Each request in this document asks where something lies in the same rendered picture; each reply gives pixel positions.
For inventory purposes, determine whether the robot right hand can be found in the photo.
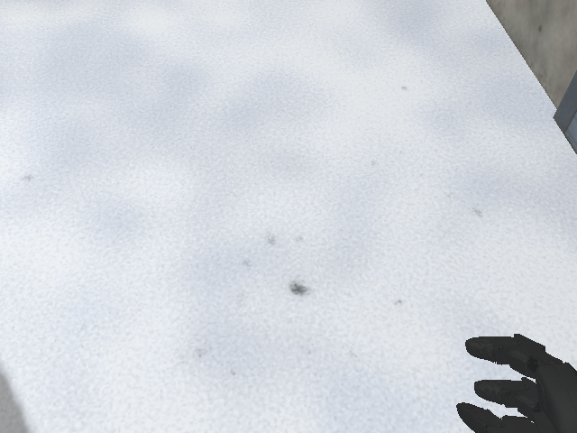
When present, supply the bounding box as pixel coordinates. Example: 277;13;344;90
456;334;577;433

